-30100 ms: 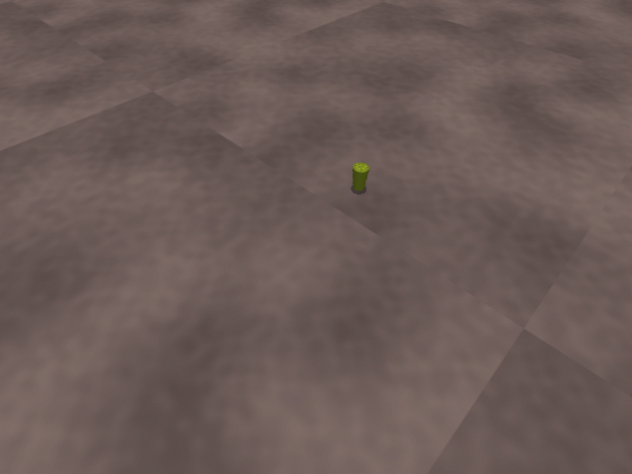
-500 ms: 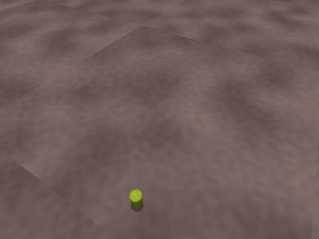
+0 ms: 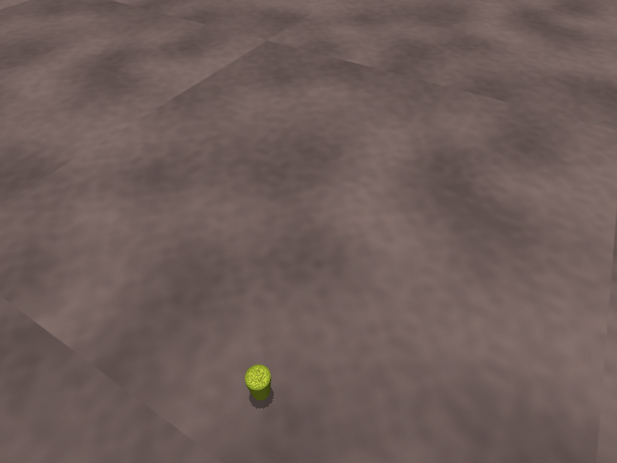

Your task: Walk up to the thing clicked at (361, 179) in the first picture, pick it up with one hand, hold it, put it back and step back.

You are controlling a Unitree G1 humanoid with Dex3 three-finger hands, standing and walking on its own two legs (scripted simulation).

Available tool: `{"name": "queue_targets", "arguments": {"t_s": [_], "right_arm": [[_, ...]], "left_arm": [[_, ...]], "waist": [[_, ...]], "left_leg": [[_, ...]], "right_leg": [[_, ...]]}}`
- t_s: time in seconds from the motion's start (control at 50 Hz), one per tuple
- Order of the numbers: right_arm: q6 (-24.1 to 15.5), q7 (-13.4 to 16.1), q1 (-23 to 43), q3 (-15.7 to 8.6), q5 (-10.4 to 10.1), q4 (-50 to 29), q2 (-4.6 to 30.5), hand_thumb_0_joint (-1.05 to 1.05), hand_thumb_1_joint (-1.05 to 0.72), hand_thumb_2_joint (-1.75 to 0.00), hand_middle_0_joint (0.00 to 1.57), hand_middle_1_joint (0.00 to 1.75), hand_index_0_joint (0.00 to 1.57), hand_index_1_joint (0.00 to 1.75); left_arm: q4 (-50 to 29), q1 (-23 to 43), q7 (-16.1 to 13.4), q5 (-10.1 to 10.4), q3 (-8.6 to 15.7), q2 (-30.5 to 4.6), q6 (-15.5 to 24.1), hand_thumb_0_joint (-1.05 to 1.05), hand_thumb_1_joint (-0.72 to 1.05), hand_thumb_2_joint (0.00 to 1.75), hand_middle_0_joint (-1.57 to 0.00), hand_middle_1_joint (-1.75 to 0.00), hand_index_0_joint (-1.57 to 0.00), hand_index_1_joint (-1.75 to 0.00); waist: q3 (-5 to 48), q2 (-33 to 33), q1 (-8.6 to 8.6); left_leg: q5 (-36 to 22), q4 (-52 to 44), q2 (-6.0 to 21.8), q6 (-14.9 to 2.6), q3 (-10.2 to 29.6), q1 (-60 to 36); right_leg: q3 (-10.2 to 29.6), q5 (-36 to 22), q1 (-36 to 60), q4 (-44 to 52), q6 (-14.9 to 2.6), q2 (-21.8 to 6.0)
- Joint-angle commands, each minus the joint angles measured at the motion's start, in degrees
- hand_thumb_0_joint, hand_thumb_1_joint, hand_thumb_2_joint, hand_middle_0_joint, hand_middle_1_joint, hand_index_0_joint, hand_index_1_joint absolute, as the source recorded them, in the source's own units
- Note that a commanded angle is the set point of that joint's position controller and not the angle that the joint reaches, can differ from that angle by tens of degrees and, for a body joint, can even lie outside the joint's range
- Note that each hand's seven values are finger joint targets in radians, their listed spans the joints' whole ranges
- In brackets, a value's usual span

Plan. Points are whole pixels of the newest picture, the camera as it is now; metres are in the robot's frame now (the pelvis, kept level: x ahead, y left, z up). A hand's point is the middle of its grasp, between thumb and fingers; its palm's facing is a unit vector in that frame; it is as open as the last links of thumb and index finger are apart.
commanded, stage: stand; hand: left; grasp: from the side
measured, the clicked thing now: (259, 384) +0.49 +0.16 -0.72
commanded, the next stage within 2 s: step back in 0.78 s
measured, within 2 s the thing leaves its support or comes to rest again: neither
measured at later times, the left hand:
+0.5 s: hand out of the picture +0.10 +0.24 -0.15, palm faces -0.02 -0.94 -0.34, open 7.4 cm
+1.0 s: hand out of the picture +0.08 +0.26 -0.16, palm faces -0.03 -0.91 -0.40, open 7.4 cm
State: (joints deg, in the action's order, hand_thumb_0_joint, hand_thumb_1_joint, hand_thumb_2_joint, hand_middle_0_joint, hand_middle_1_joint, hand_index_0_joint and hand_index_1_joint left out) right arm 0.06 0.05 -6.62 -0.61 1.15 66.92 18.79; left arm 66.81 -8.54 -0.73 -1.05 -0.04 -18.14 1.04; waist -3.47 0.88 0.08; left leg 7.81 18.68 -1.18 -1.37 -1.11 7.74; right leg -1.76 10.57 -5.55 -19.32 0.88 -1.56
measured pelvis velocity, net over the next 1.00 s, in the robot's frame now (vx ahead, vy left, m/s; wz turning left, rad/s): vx -0.01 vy -0.01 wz -0.01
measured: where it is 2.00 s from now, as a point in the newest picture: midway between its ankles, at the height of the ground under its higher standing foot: outside the picture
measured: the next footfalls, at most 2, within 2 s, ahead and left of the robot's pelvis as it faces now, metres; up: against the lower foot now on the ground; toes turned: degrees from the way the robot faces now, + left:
left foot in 1.38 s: -0.09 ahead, +0.14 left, +0.00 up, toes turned +0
right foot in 1.78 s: -0.16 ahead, -0.08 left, +0.00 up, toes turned +1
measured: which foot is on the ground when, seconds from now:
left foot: down 0.00-1.00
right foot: down 0.00-1.00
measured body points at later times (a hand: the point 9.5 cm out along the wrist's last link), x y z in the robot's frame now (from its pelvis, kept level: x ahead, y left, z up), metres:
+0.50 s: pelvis +0.02 +0.00 +0.00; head +0.02 -0.01 +0.45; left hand +0.10 +0.29 -0.13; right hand +0.09 -0.30 -0.13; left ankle +0.03 +0.10 -0.75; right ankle +0.00 -0.13 -0.75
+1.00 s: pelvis -0.01 -0.01 -0.01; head +0.05 -0.02 +0.43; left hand +0.09 +0.31 -0.14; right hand +0.09 -0.33 -0.15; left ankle +0.03 +0.10 -0.75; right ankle +0.00 -0.13 -0.75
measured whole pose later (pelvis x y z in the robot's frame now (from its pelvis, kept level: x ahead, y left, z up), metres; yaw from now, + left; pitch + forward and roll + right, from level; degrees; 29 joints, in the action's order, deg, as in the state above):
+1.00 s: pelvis -0.01 -0.01 -0.01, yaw -1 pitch -2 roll +1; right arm 2.1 -0.6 -1.8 -2.4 0.0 59.9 21.3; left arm 58.8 -4.7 -0.9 -0.1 3.1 -22.1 -0.9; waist -9.4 -0.4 0.6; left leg 11.5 28.6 -0.5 -1.1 -1.8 15.6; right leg -1.0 15.5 -14.9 -31.9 -0.5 -1.1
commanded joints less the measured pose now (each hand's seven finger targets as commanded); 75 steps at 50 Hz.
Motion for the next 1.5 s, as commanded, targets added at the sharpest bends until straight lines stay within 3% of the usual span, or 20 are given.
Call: {"name": "queue_targets", "arguments": {"t_s": [0.0, 0.24, 0.42, 0.74, 0.78, 0.94, 1.0, 1.02, 1.04, 1.06, 1.12, 1.18, 1.28, 1.32, 1.34, 1.36, 1.38, 1.4, 1.42, 1.48], "right_arm": [[-1.45, 0.71, 2.01, -1.77, -0.18, -3.13, 10.97, 0.0, -0.9, -0.9, 0.2, 0.3, 0.2, 0.3], [-1.79, 1.07, 2.98, -1.68, -0.33, -3.32, 11.76, 0.0, -0.9, -0.9, 0.2, 0.3, 0.2, 0.3], [-1.76, 1.01, 3.78, -1.87, -0.24, -3.36, 12.21, 0.0, -0.9, -0.9, 0.2, 0.3, 0.2, 0.3], [-1.83, 0.91, 3.33, -1.75, -0.37, -3.38, 12.12, 0.0, -0.9, -0.9, 0.2, 0.3, 0.2, 0.3], [-0.53, 0.53, 4.09, -3.13, -1.06, -5.4, 14.8, 0.0, -0.9, -0.9, 0.2, 0.3, 0.2, 0.3], [1.07, 0.19, 5.46, -5.21, -1.24, -11.61, 17.01, 0.0, -0.9, -0.9, 0.2, 0.3, 0.2, 0.3], [1.85, 0.15, 6.53, -5.3, -1.44, -13.93, 15.45, 0.0, -0.9, -0.9, 0.2, 0.3, 0.2, 0.3], [2.19, 0.05, 6.8, -4.94, -1.54, -14.32, 14.0, 0.0, -0.9, -0.9, 0.2, 0.3, 0.2, 0.3], [2.57, 0.06, 5.98, -4.59, -1.35, -14.71, 12.29, 0.0, -0.9, -0.9, 0.2, 0.3, 0.2, 0.3], [3.16, 0.27, 3.74, -4.7, -0.74, -14.68, 12.76, 0.0, -0.9, -0.9, 0.2, 0.3, 0.2, 0.3], [3.48, -0.21, -2.13, -5.44, -2.03, -13.34, 14.6, 0.0, -0.9, -0.9, 0.2, 0.3, 0.2, 0.3], [3.06, 0.16, -2.9, -4.97, -1.94, -13.98, 14.91, 0.0, -0.9, -0.9, 0.2, 0.3, 0.2, 0.3], [2.17, 0.82, -2.61, -4.25, -0.7, -16.01, 13.86, 0.0, -0.9, -0.9, 0.2, 0.3, 0.2, 0.3], [1.67, 0.81, -5.8, -4.74, 0.08, -14.56, 13.89, 0.0, -0.9, -0.9, 0.2, 0.3, 0.2, 0.3], [1.39, 0.83, -8.37, -5.13, 0.55, -13.47, 13.65, 0.0, -0.9, -0.9, 0.2, 0.3, 0.2, 0.3], [1.21, 0.8, -7.81, -5.97, 1.34, -13.53, 15.89, 0.0, -0.9, -0.9, 0.2, 0.3, 0.2, 0.3], [1.21, 0.55, -6.21, -7.17, 2.36, -14.89, 21.92, 0.0, -0.9, -0.9, 0.2, 0.3, 0.2, 0.3], [1.32, 0.16, -2.83, -7.73, 1.58, -16.55, 26.07, 0.0, -0.9, -0.9, 0.2, 0.3, 0.2, 0.3], [0.94, 0.37, -1.45, -7.59, 1.63, -17.36, 25.23, 0.0, -0.9, -0.9, 0.2, 0.3, 0.2, 0.3], [0.66, 1.46, 5.88, -5.23, 1.62, -19.26, 16.07, 0.0, -0.9, -0.9, 0.2, 0.3, 0.2, 0.3]], "left_arm": [[-2.92, 2.86, -0.72, -0.03, 2.14, -12.04, 0.98, 0.0, 0.9, 0.9, -0.2, -0.3, -0.2, -0.3], [-3.42, 3.96, -0.67, 0.19, 2.5, -12.04, 0.86, 0.0, 0.9, 0.9, -0.2, -0.3, -0.2, -0.3], [-3.54, 4.63, -0.48, 0.16, 2.65, -11.91, 0.58, 0.0, 0.9, 0.9, -0.2, -0.3, -0.2, -0.3], [-4.07, 4.66, -0.4, 0.3, 2.53, -12.6, 0.77, 0.0, 0.9, 0.9, -0.2, -0.3, -0.2, -0.3], [-6.08, 3.65, -0.83, 1.38, 5.34, -16.45, -0.05, 0.0, 0.9, 0.9, -0.2, -0.3, -0.2, -0.3], [-10.81, -0.13, -0.65, 0.58, 5.18, -13.38, -1.67, 0.0, 0.9, 0.9, -0.2, -0.3, -0.2, -0.3], [-12.23, -1.64, -0.58, 0.15, 5.96, -15.49, -1.7, 0.0, 0.9, 0.9, -0.2, -0.3, -0.2, -0.3], [-12.93, -0.86, -0.53, -0.17, 6.71, -18.3, -1.51, 0.0, 0.9, 0.9, -0.2, -0.3, -0.2, -0.3], [-14.3, 1.23, -0.65, -0.62, 7.41, -21.25, -1.36, 0.0, 0.9, 0.9, -0.2, -0.3, -0.2, -0.3], [-15.86, 2.51, -0.86, -1.31, 7.82, -22.13, -0.99, 0.0, 0.9, 0.9, -0.2, -0.3, -0.2, -0.3], [-18.94, 9.38, -1.26, -1.19, 7.46, -18.46, -1.13, 0.0, 0.9, 0.9, -0.2, -0.3, -0.2, -0.3], [-20.3, 8.52, -1.29, -1.62, 7.16, -17.13, -1.35, 0.0, 0.9, 0.9, -0.2, -0.3, -0.2, -0.3], [-20.9, 3.48, -1.79, -1.04, 7.91, -17.67, -2.11, 0.0, 0.9, 0.9, -0.2, -0.3, -0.2, -0.3], [-21.63, 4.46, -1.4, -0.2, 7.97, -18.24, -2.83, 0.0, 0.9, 0.9, -0.2, -0.3, -0.2, -0.3], [-22.08, 5.71, -1.06, 0.4, 7.84, -18.32, -3.43, 0.0, 0.9, 0.9, -0.2, -0.3, -0.2, -0.3], [-22.79, 4.63, -0.82, 0.65, 7.21, -15.52, -3.94, 0.0, 0.9, 0.9, -0.2, -0.3, -0.2, -0.3], [-24.01, 4.42, -0.94, 1.06, 6.71, -12.8, -3.9, 0.0, 0.9, 0.9, -0.2, -0.3, -0.2, -0.3], [-24.06, 8.1, -1.69, 0.41, 7.7, -14.73, -3.79, 0.0, 0.9, 0.9, -0.2, -0.3, -0.2, -0.3], [-23.73, 10.25, -1.98, -0.45, 7.9, -15.64, -3.62, 0.0, 0.9, 0.9, -0.2, -0.3, -0.2, -0.3], [-20.89, 1.31, -1.37, 1.27, 7.6, -14.18, -3.61, 0.0, 0.9, 0.9, -0.2, -0.3, -0.2, -0.3]], "waist": [[2.71, -1.69, 0.16], [5.24, -1.07, -0.3], [2.81, -0.66, -0.27], [4.37, -1.43, 0.18], [0.11, -1.64, 0.49], [9.31, 5.6, -0.15], [9.9, 0.55, -1.28], [7.96, -4.89, -1.89], [5.74, -12.44, -2.39], [4.66, -12.13, -2.04], [4.68, -8.76, 1.69], [5.99, -8.14, -0.09], [9.73, -13.17, -1.75], [9.52, -13.26, 0.05], [8.66, -11.03, 2.01], [7.93, -3.64, 1.2], [6.88, 13.39, 0.94], [4.91, 14.78, 3.46], [2.55, 14.89, 4.24], [2.31, 6.18, -3.32]], "left_leg": [[-1.49, -3.83, 7.51, -0.19, 7.7, -1.1], [-10.02, -2.84, 8.47, -0.25, 6.84, -3.61], [-4.07, -4.57, 8.33, 0.16, 7.09, -2.16], [-7.08, -4.23, 8.61, 0.09, 6.68, -3.44], [-16.71, 3.14, 7.95, -1.27, 6.85, 1.26], [-15.98, 6.23, 13.48, -8.58, 10.6, 3.85], [-5.76, 16.62, 7.09, -5.7, 6.76, 8.14], [2.1, 23.85, 1.04, -2.17, 4.24, 10.12], [20.28, 35.34, -5.52, -0.14, 2.08, 14.07], [27.49, 44.01, -4.79, 0.01, 6.82, 15.88], [21.54, 51.86, -4.73, 0.75, 9.29, 15.33], [19.18, 48.08, -4.15, 2.01, 8.17, 16.61], [20.97, 23.05, 1.71, 1.63, 6.23, 16.38], [13.31, 11.31, 0.88, 0.97, 2.66, 9.62], [2.98, 3.11, -0.03, 0.91, -0.15, 5.11], [-2.04, 2.19, 4.08, 0.39, 7.34, 1.71], [-12.95, -0.32, 17.17, -4.35, 26.03, -1.34], [-14.39, -1.17, 22.08, -13.31, 31.43, 6.65], [-12.18, -2.58, 23.71, -15.95, 34.38, 12.02], [-25.11, 6.23, 11.72, -7.77, 11.72, 0.66]], "right_leg": [[6.35, -1.97, -1.63, 4.99, -1.53, -6.28], [5.81, -10.03, 1.71, 4.55, -1.24, -6.61], [5.74, -4.71, 0.29, 5.62, -1.29, -6.34], [5.89, -6.76, 1.17, 5.57, -1.52, -6.49], [5.47, -14.89, -3.79, -1.52, -2.59, -5.18], [2.46, -2.71, -3.97, -17.36, -3.72, -0.59], [8.62, -7.75, -4.41, -10.93, -7.7, -6.23], [15.78, -11.53, -6.34, -3.98, -11.21, -12.39], [23.94, -16.28, -7.72, 1.37, -16.44, -20.08], [27.41, -19.87, -9.87, 0.95, -19.32, -23.26], [16.33, -17.28, -11.83, -1.19, -16.01, -16.67], [12.28, -11.73, -7.8, -3.38, -13.22, -12.74], [12.99, -21.6, 5.72, -10.0, -12.71, -15.03], [10.21, -22.92, 1.85, -14.17, -10.46, -13.13], [8.02, -18.71, -2.31, -16.33, -8.77, -11.37], [6.08, -7.82, -9.09, -20.63, -5.81, -7.23], [1.71, 14.32, -21.67, -30.75, -2.53, 3.09], [8.5, 27.68, -21.48, -39.97, -1.29, 7.81], [12.08, 28.06, -20.05, -47.26, -1.06, 7.12], [13.58, 16.98, -27.51, -52.24, -2.46, 8.3]]}}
